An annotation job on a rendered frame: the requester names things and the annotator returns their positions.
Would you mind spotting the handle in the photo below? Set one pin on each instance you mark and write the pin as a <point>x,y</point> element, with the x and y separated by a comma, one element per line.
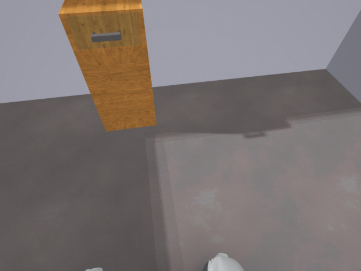
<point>106,36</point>

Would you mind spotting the cabinet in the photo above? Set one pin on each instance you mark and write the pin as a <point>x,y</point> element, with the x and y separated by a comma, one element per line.
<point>118,78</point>

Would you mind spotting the robot right thigh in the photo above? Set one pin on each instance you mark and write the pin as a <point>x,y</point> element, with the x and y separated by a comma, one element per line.
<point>222,263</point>

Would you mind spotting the drawer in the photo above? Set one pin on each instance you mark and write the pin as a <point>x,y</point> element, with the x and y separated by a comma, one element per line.
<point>83,26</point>

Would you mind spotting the robot right shin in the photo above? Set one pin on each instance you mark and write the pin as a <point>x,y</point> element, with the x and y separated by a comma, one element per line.
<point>222,254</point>

